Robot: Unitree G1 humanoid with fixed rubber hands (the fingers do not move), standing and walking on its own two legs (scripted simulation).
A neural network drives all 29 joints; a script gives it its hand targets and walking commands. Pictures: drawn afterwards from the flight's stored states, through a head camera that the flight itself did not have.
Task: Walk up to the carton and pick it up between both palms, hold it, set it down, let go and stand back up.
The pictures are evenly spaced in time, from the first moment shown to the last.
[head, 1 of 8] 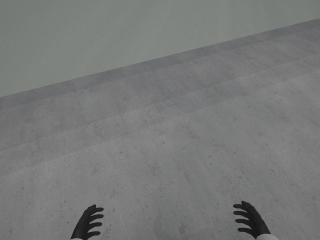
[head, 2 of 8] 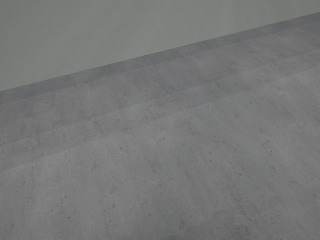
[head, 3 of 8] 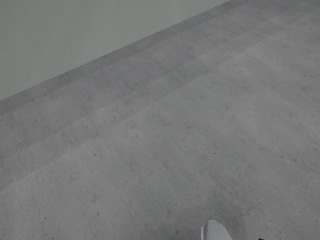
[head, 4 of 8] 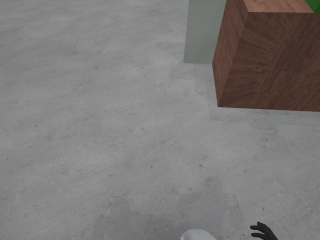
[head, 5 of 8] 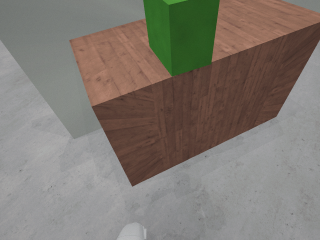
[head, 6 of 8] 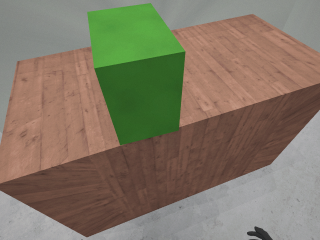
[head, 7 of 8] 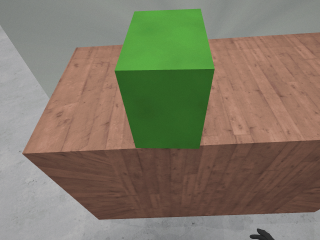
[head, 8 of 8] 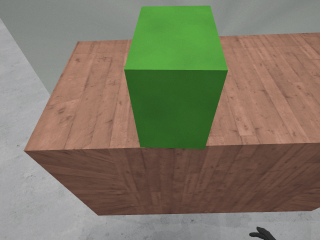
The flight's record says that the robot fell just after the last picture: no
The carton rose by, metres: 0.00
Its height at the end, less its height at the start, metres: +0.00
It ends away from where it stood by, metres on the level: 0.00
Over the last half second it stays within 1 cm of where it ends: yes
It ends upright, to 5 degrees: yes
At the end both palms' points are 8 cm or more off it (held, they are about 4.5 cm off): yes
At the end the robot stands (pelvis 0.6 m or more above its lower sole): yes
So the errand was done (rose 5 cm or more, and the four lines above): no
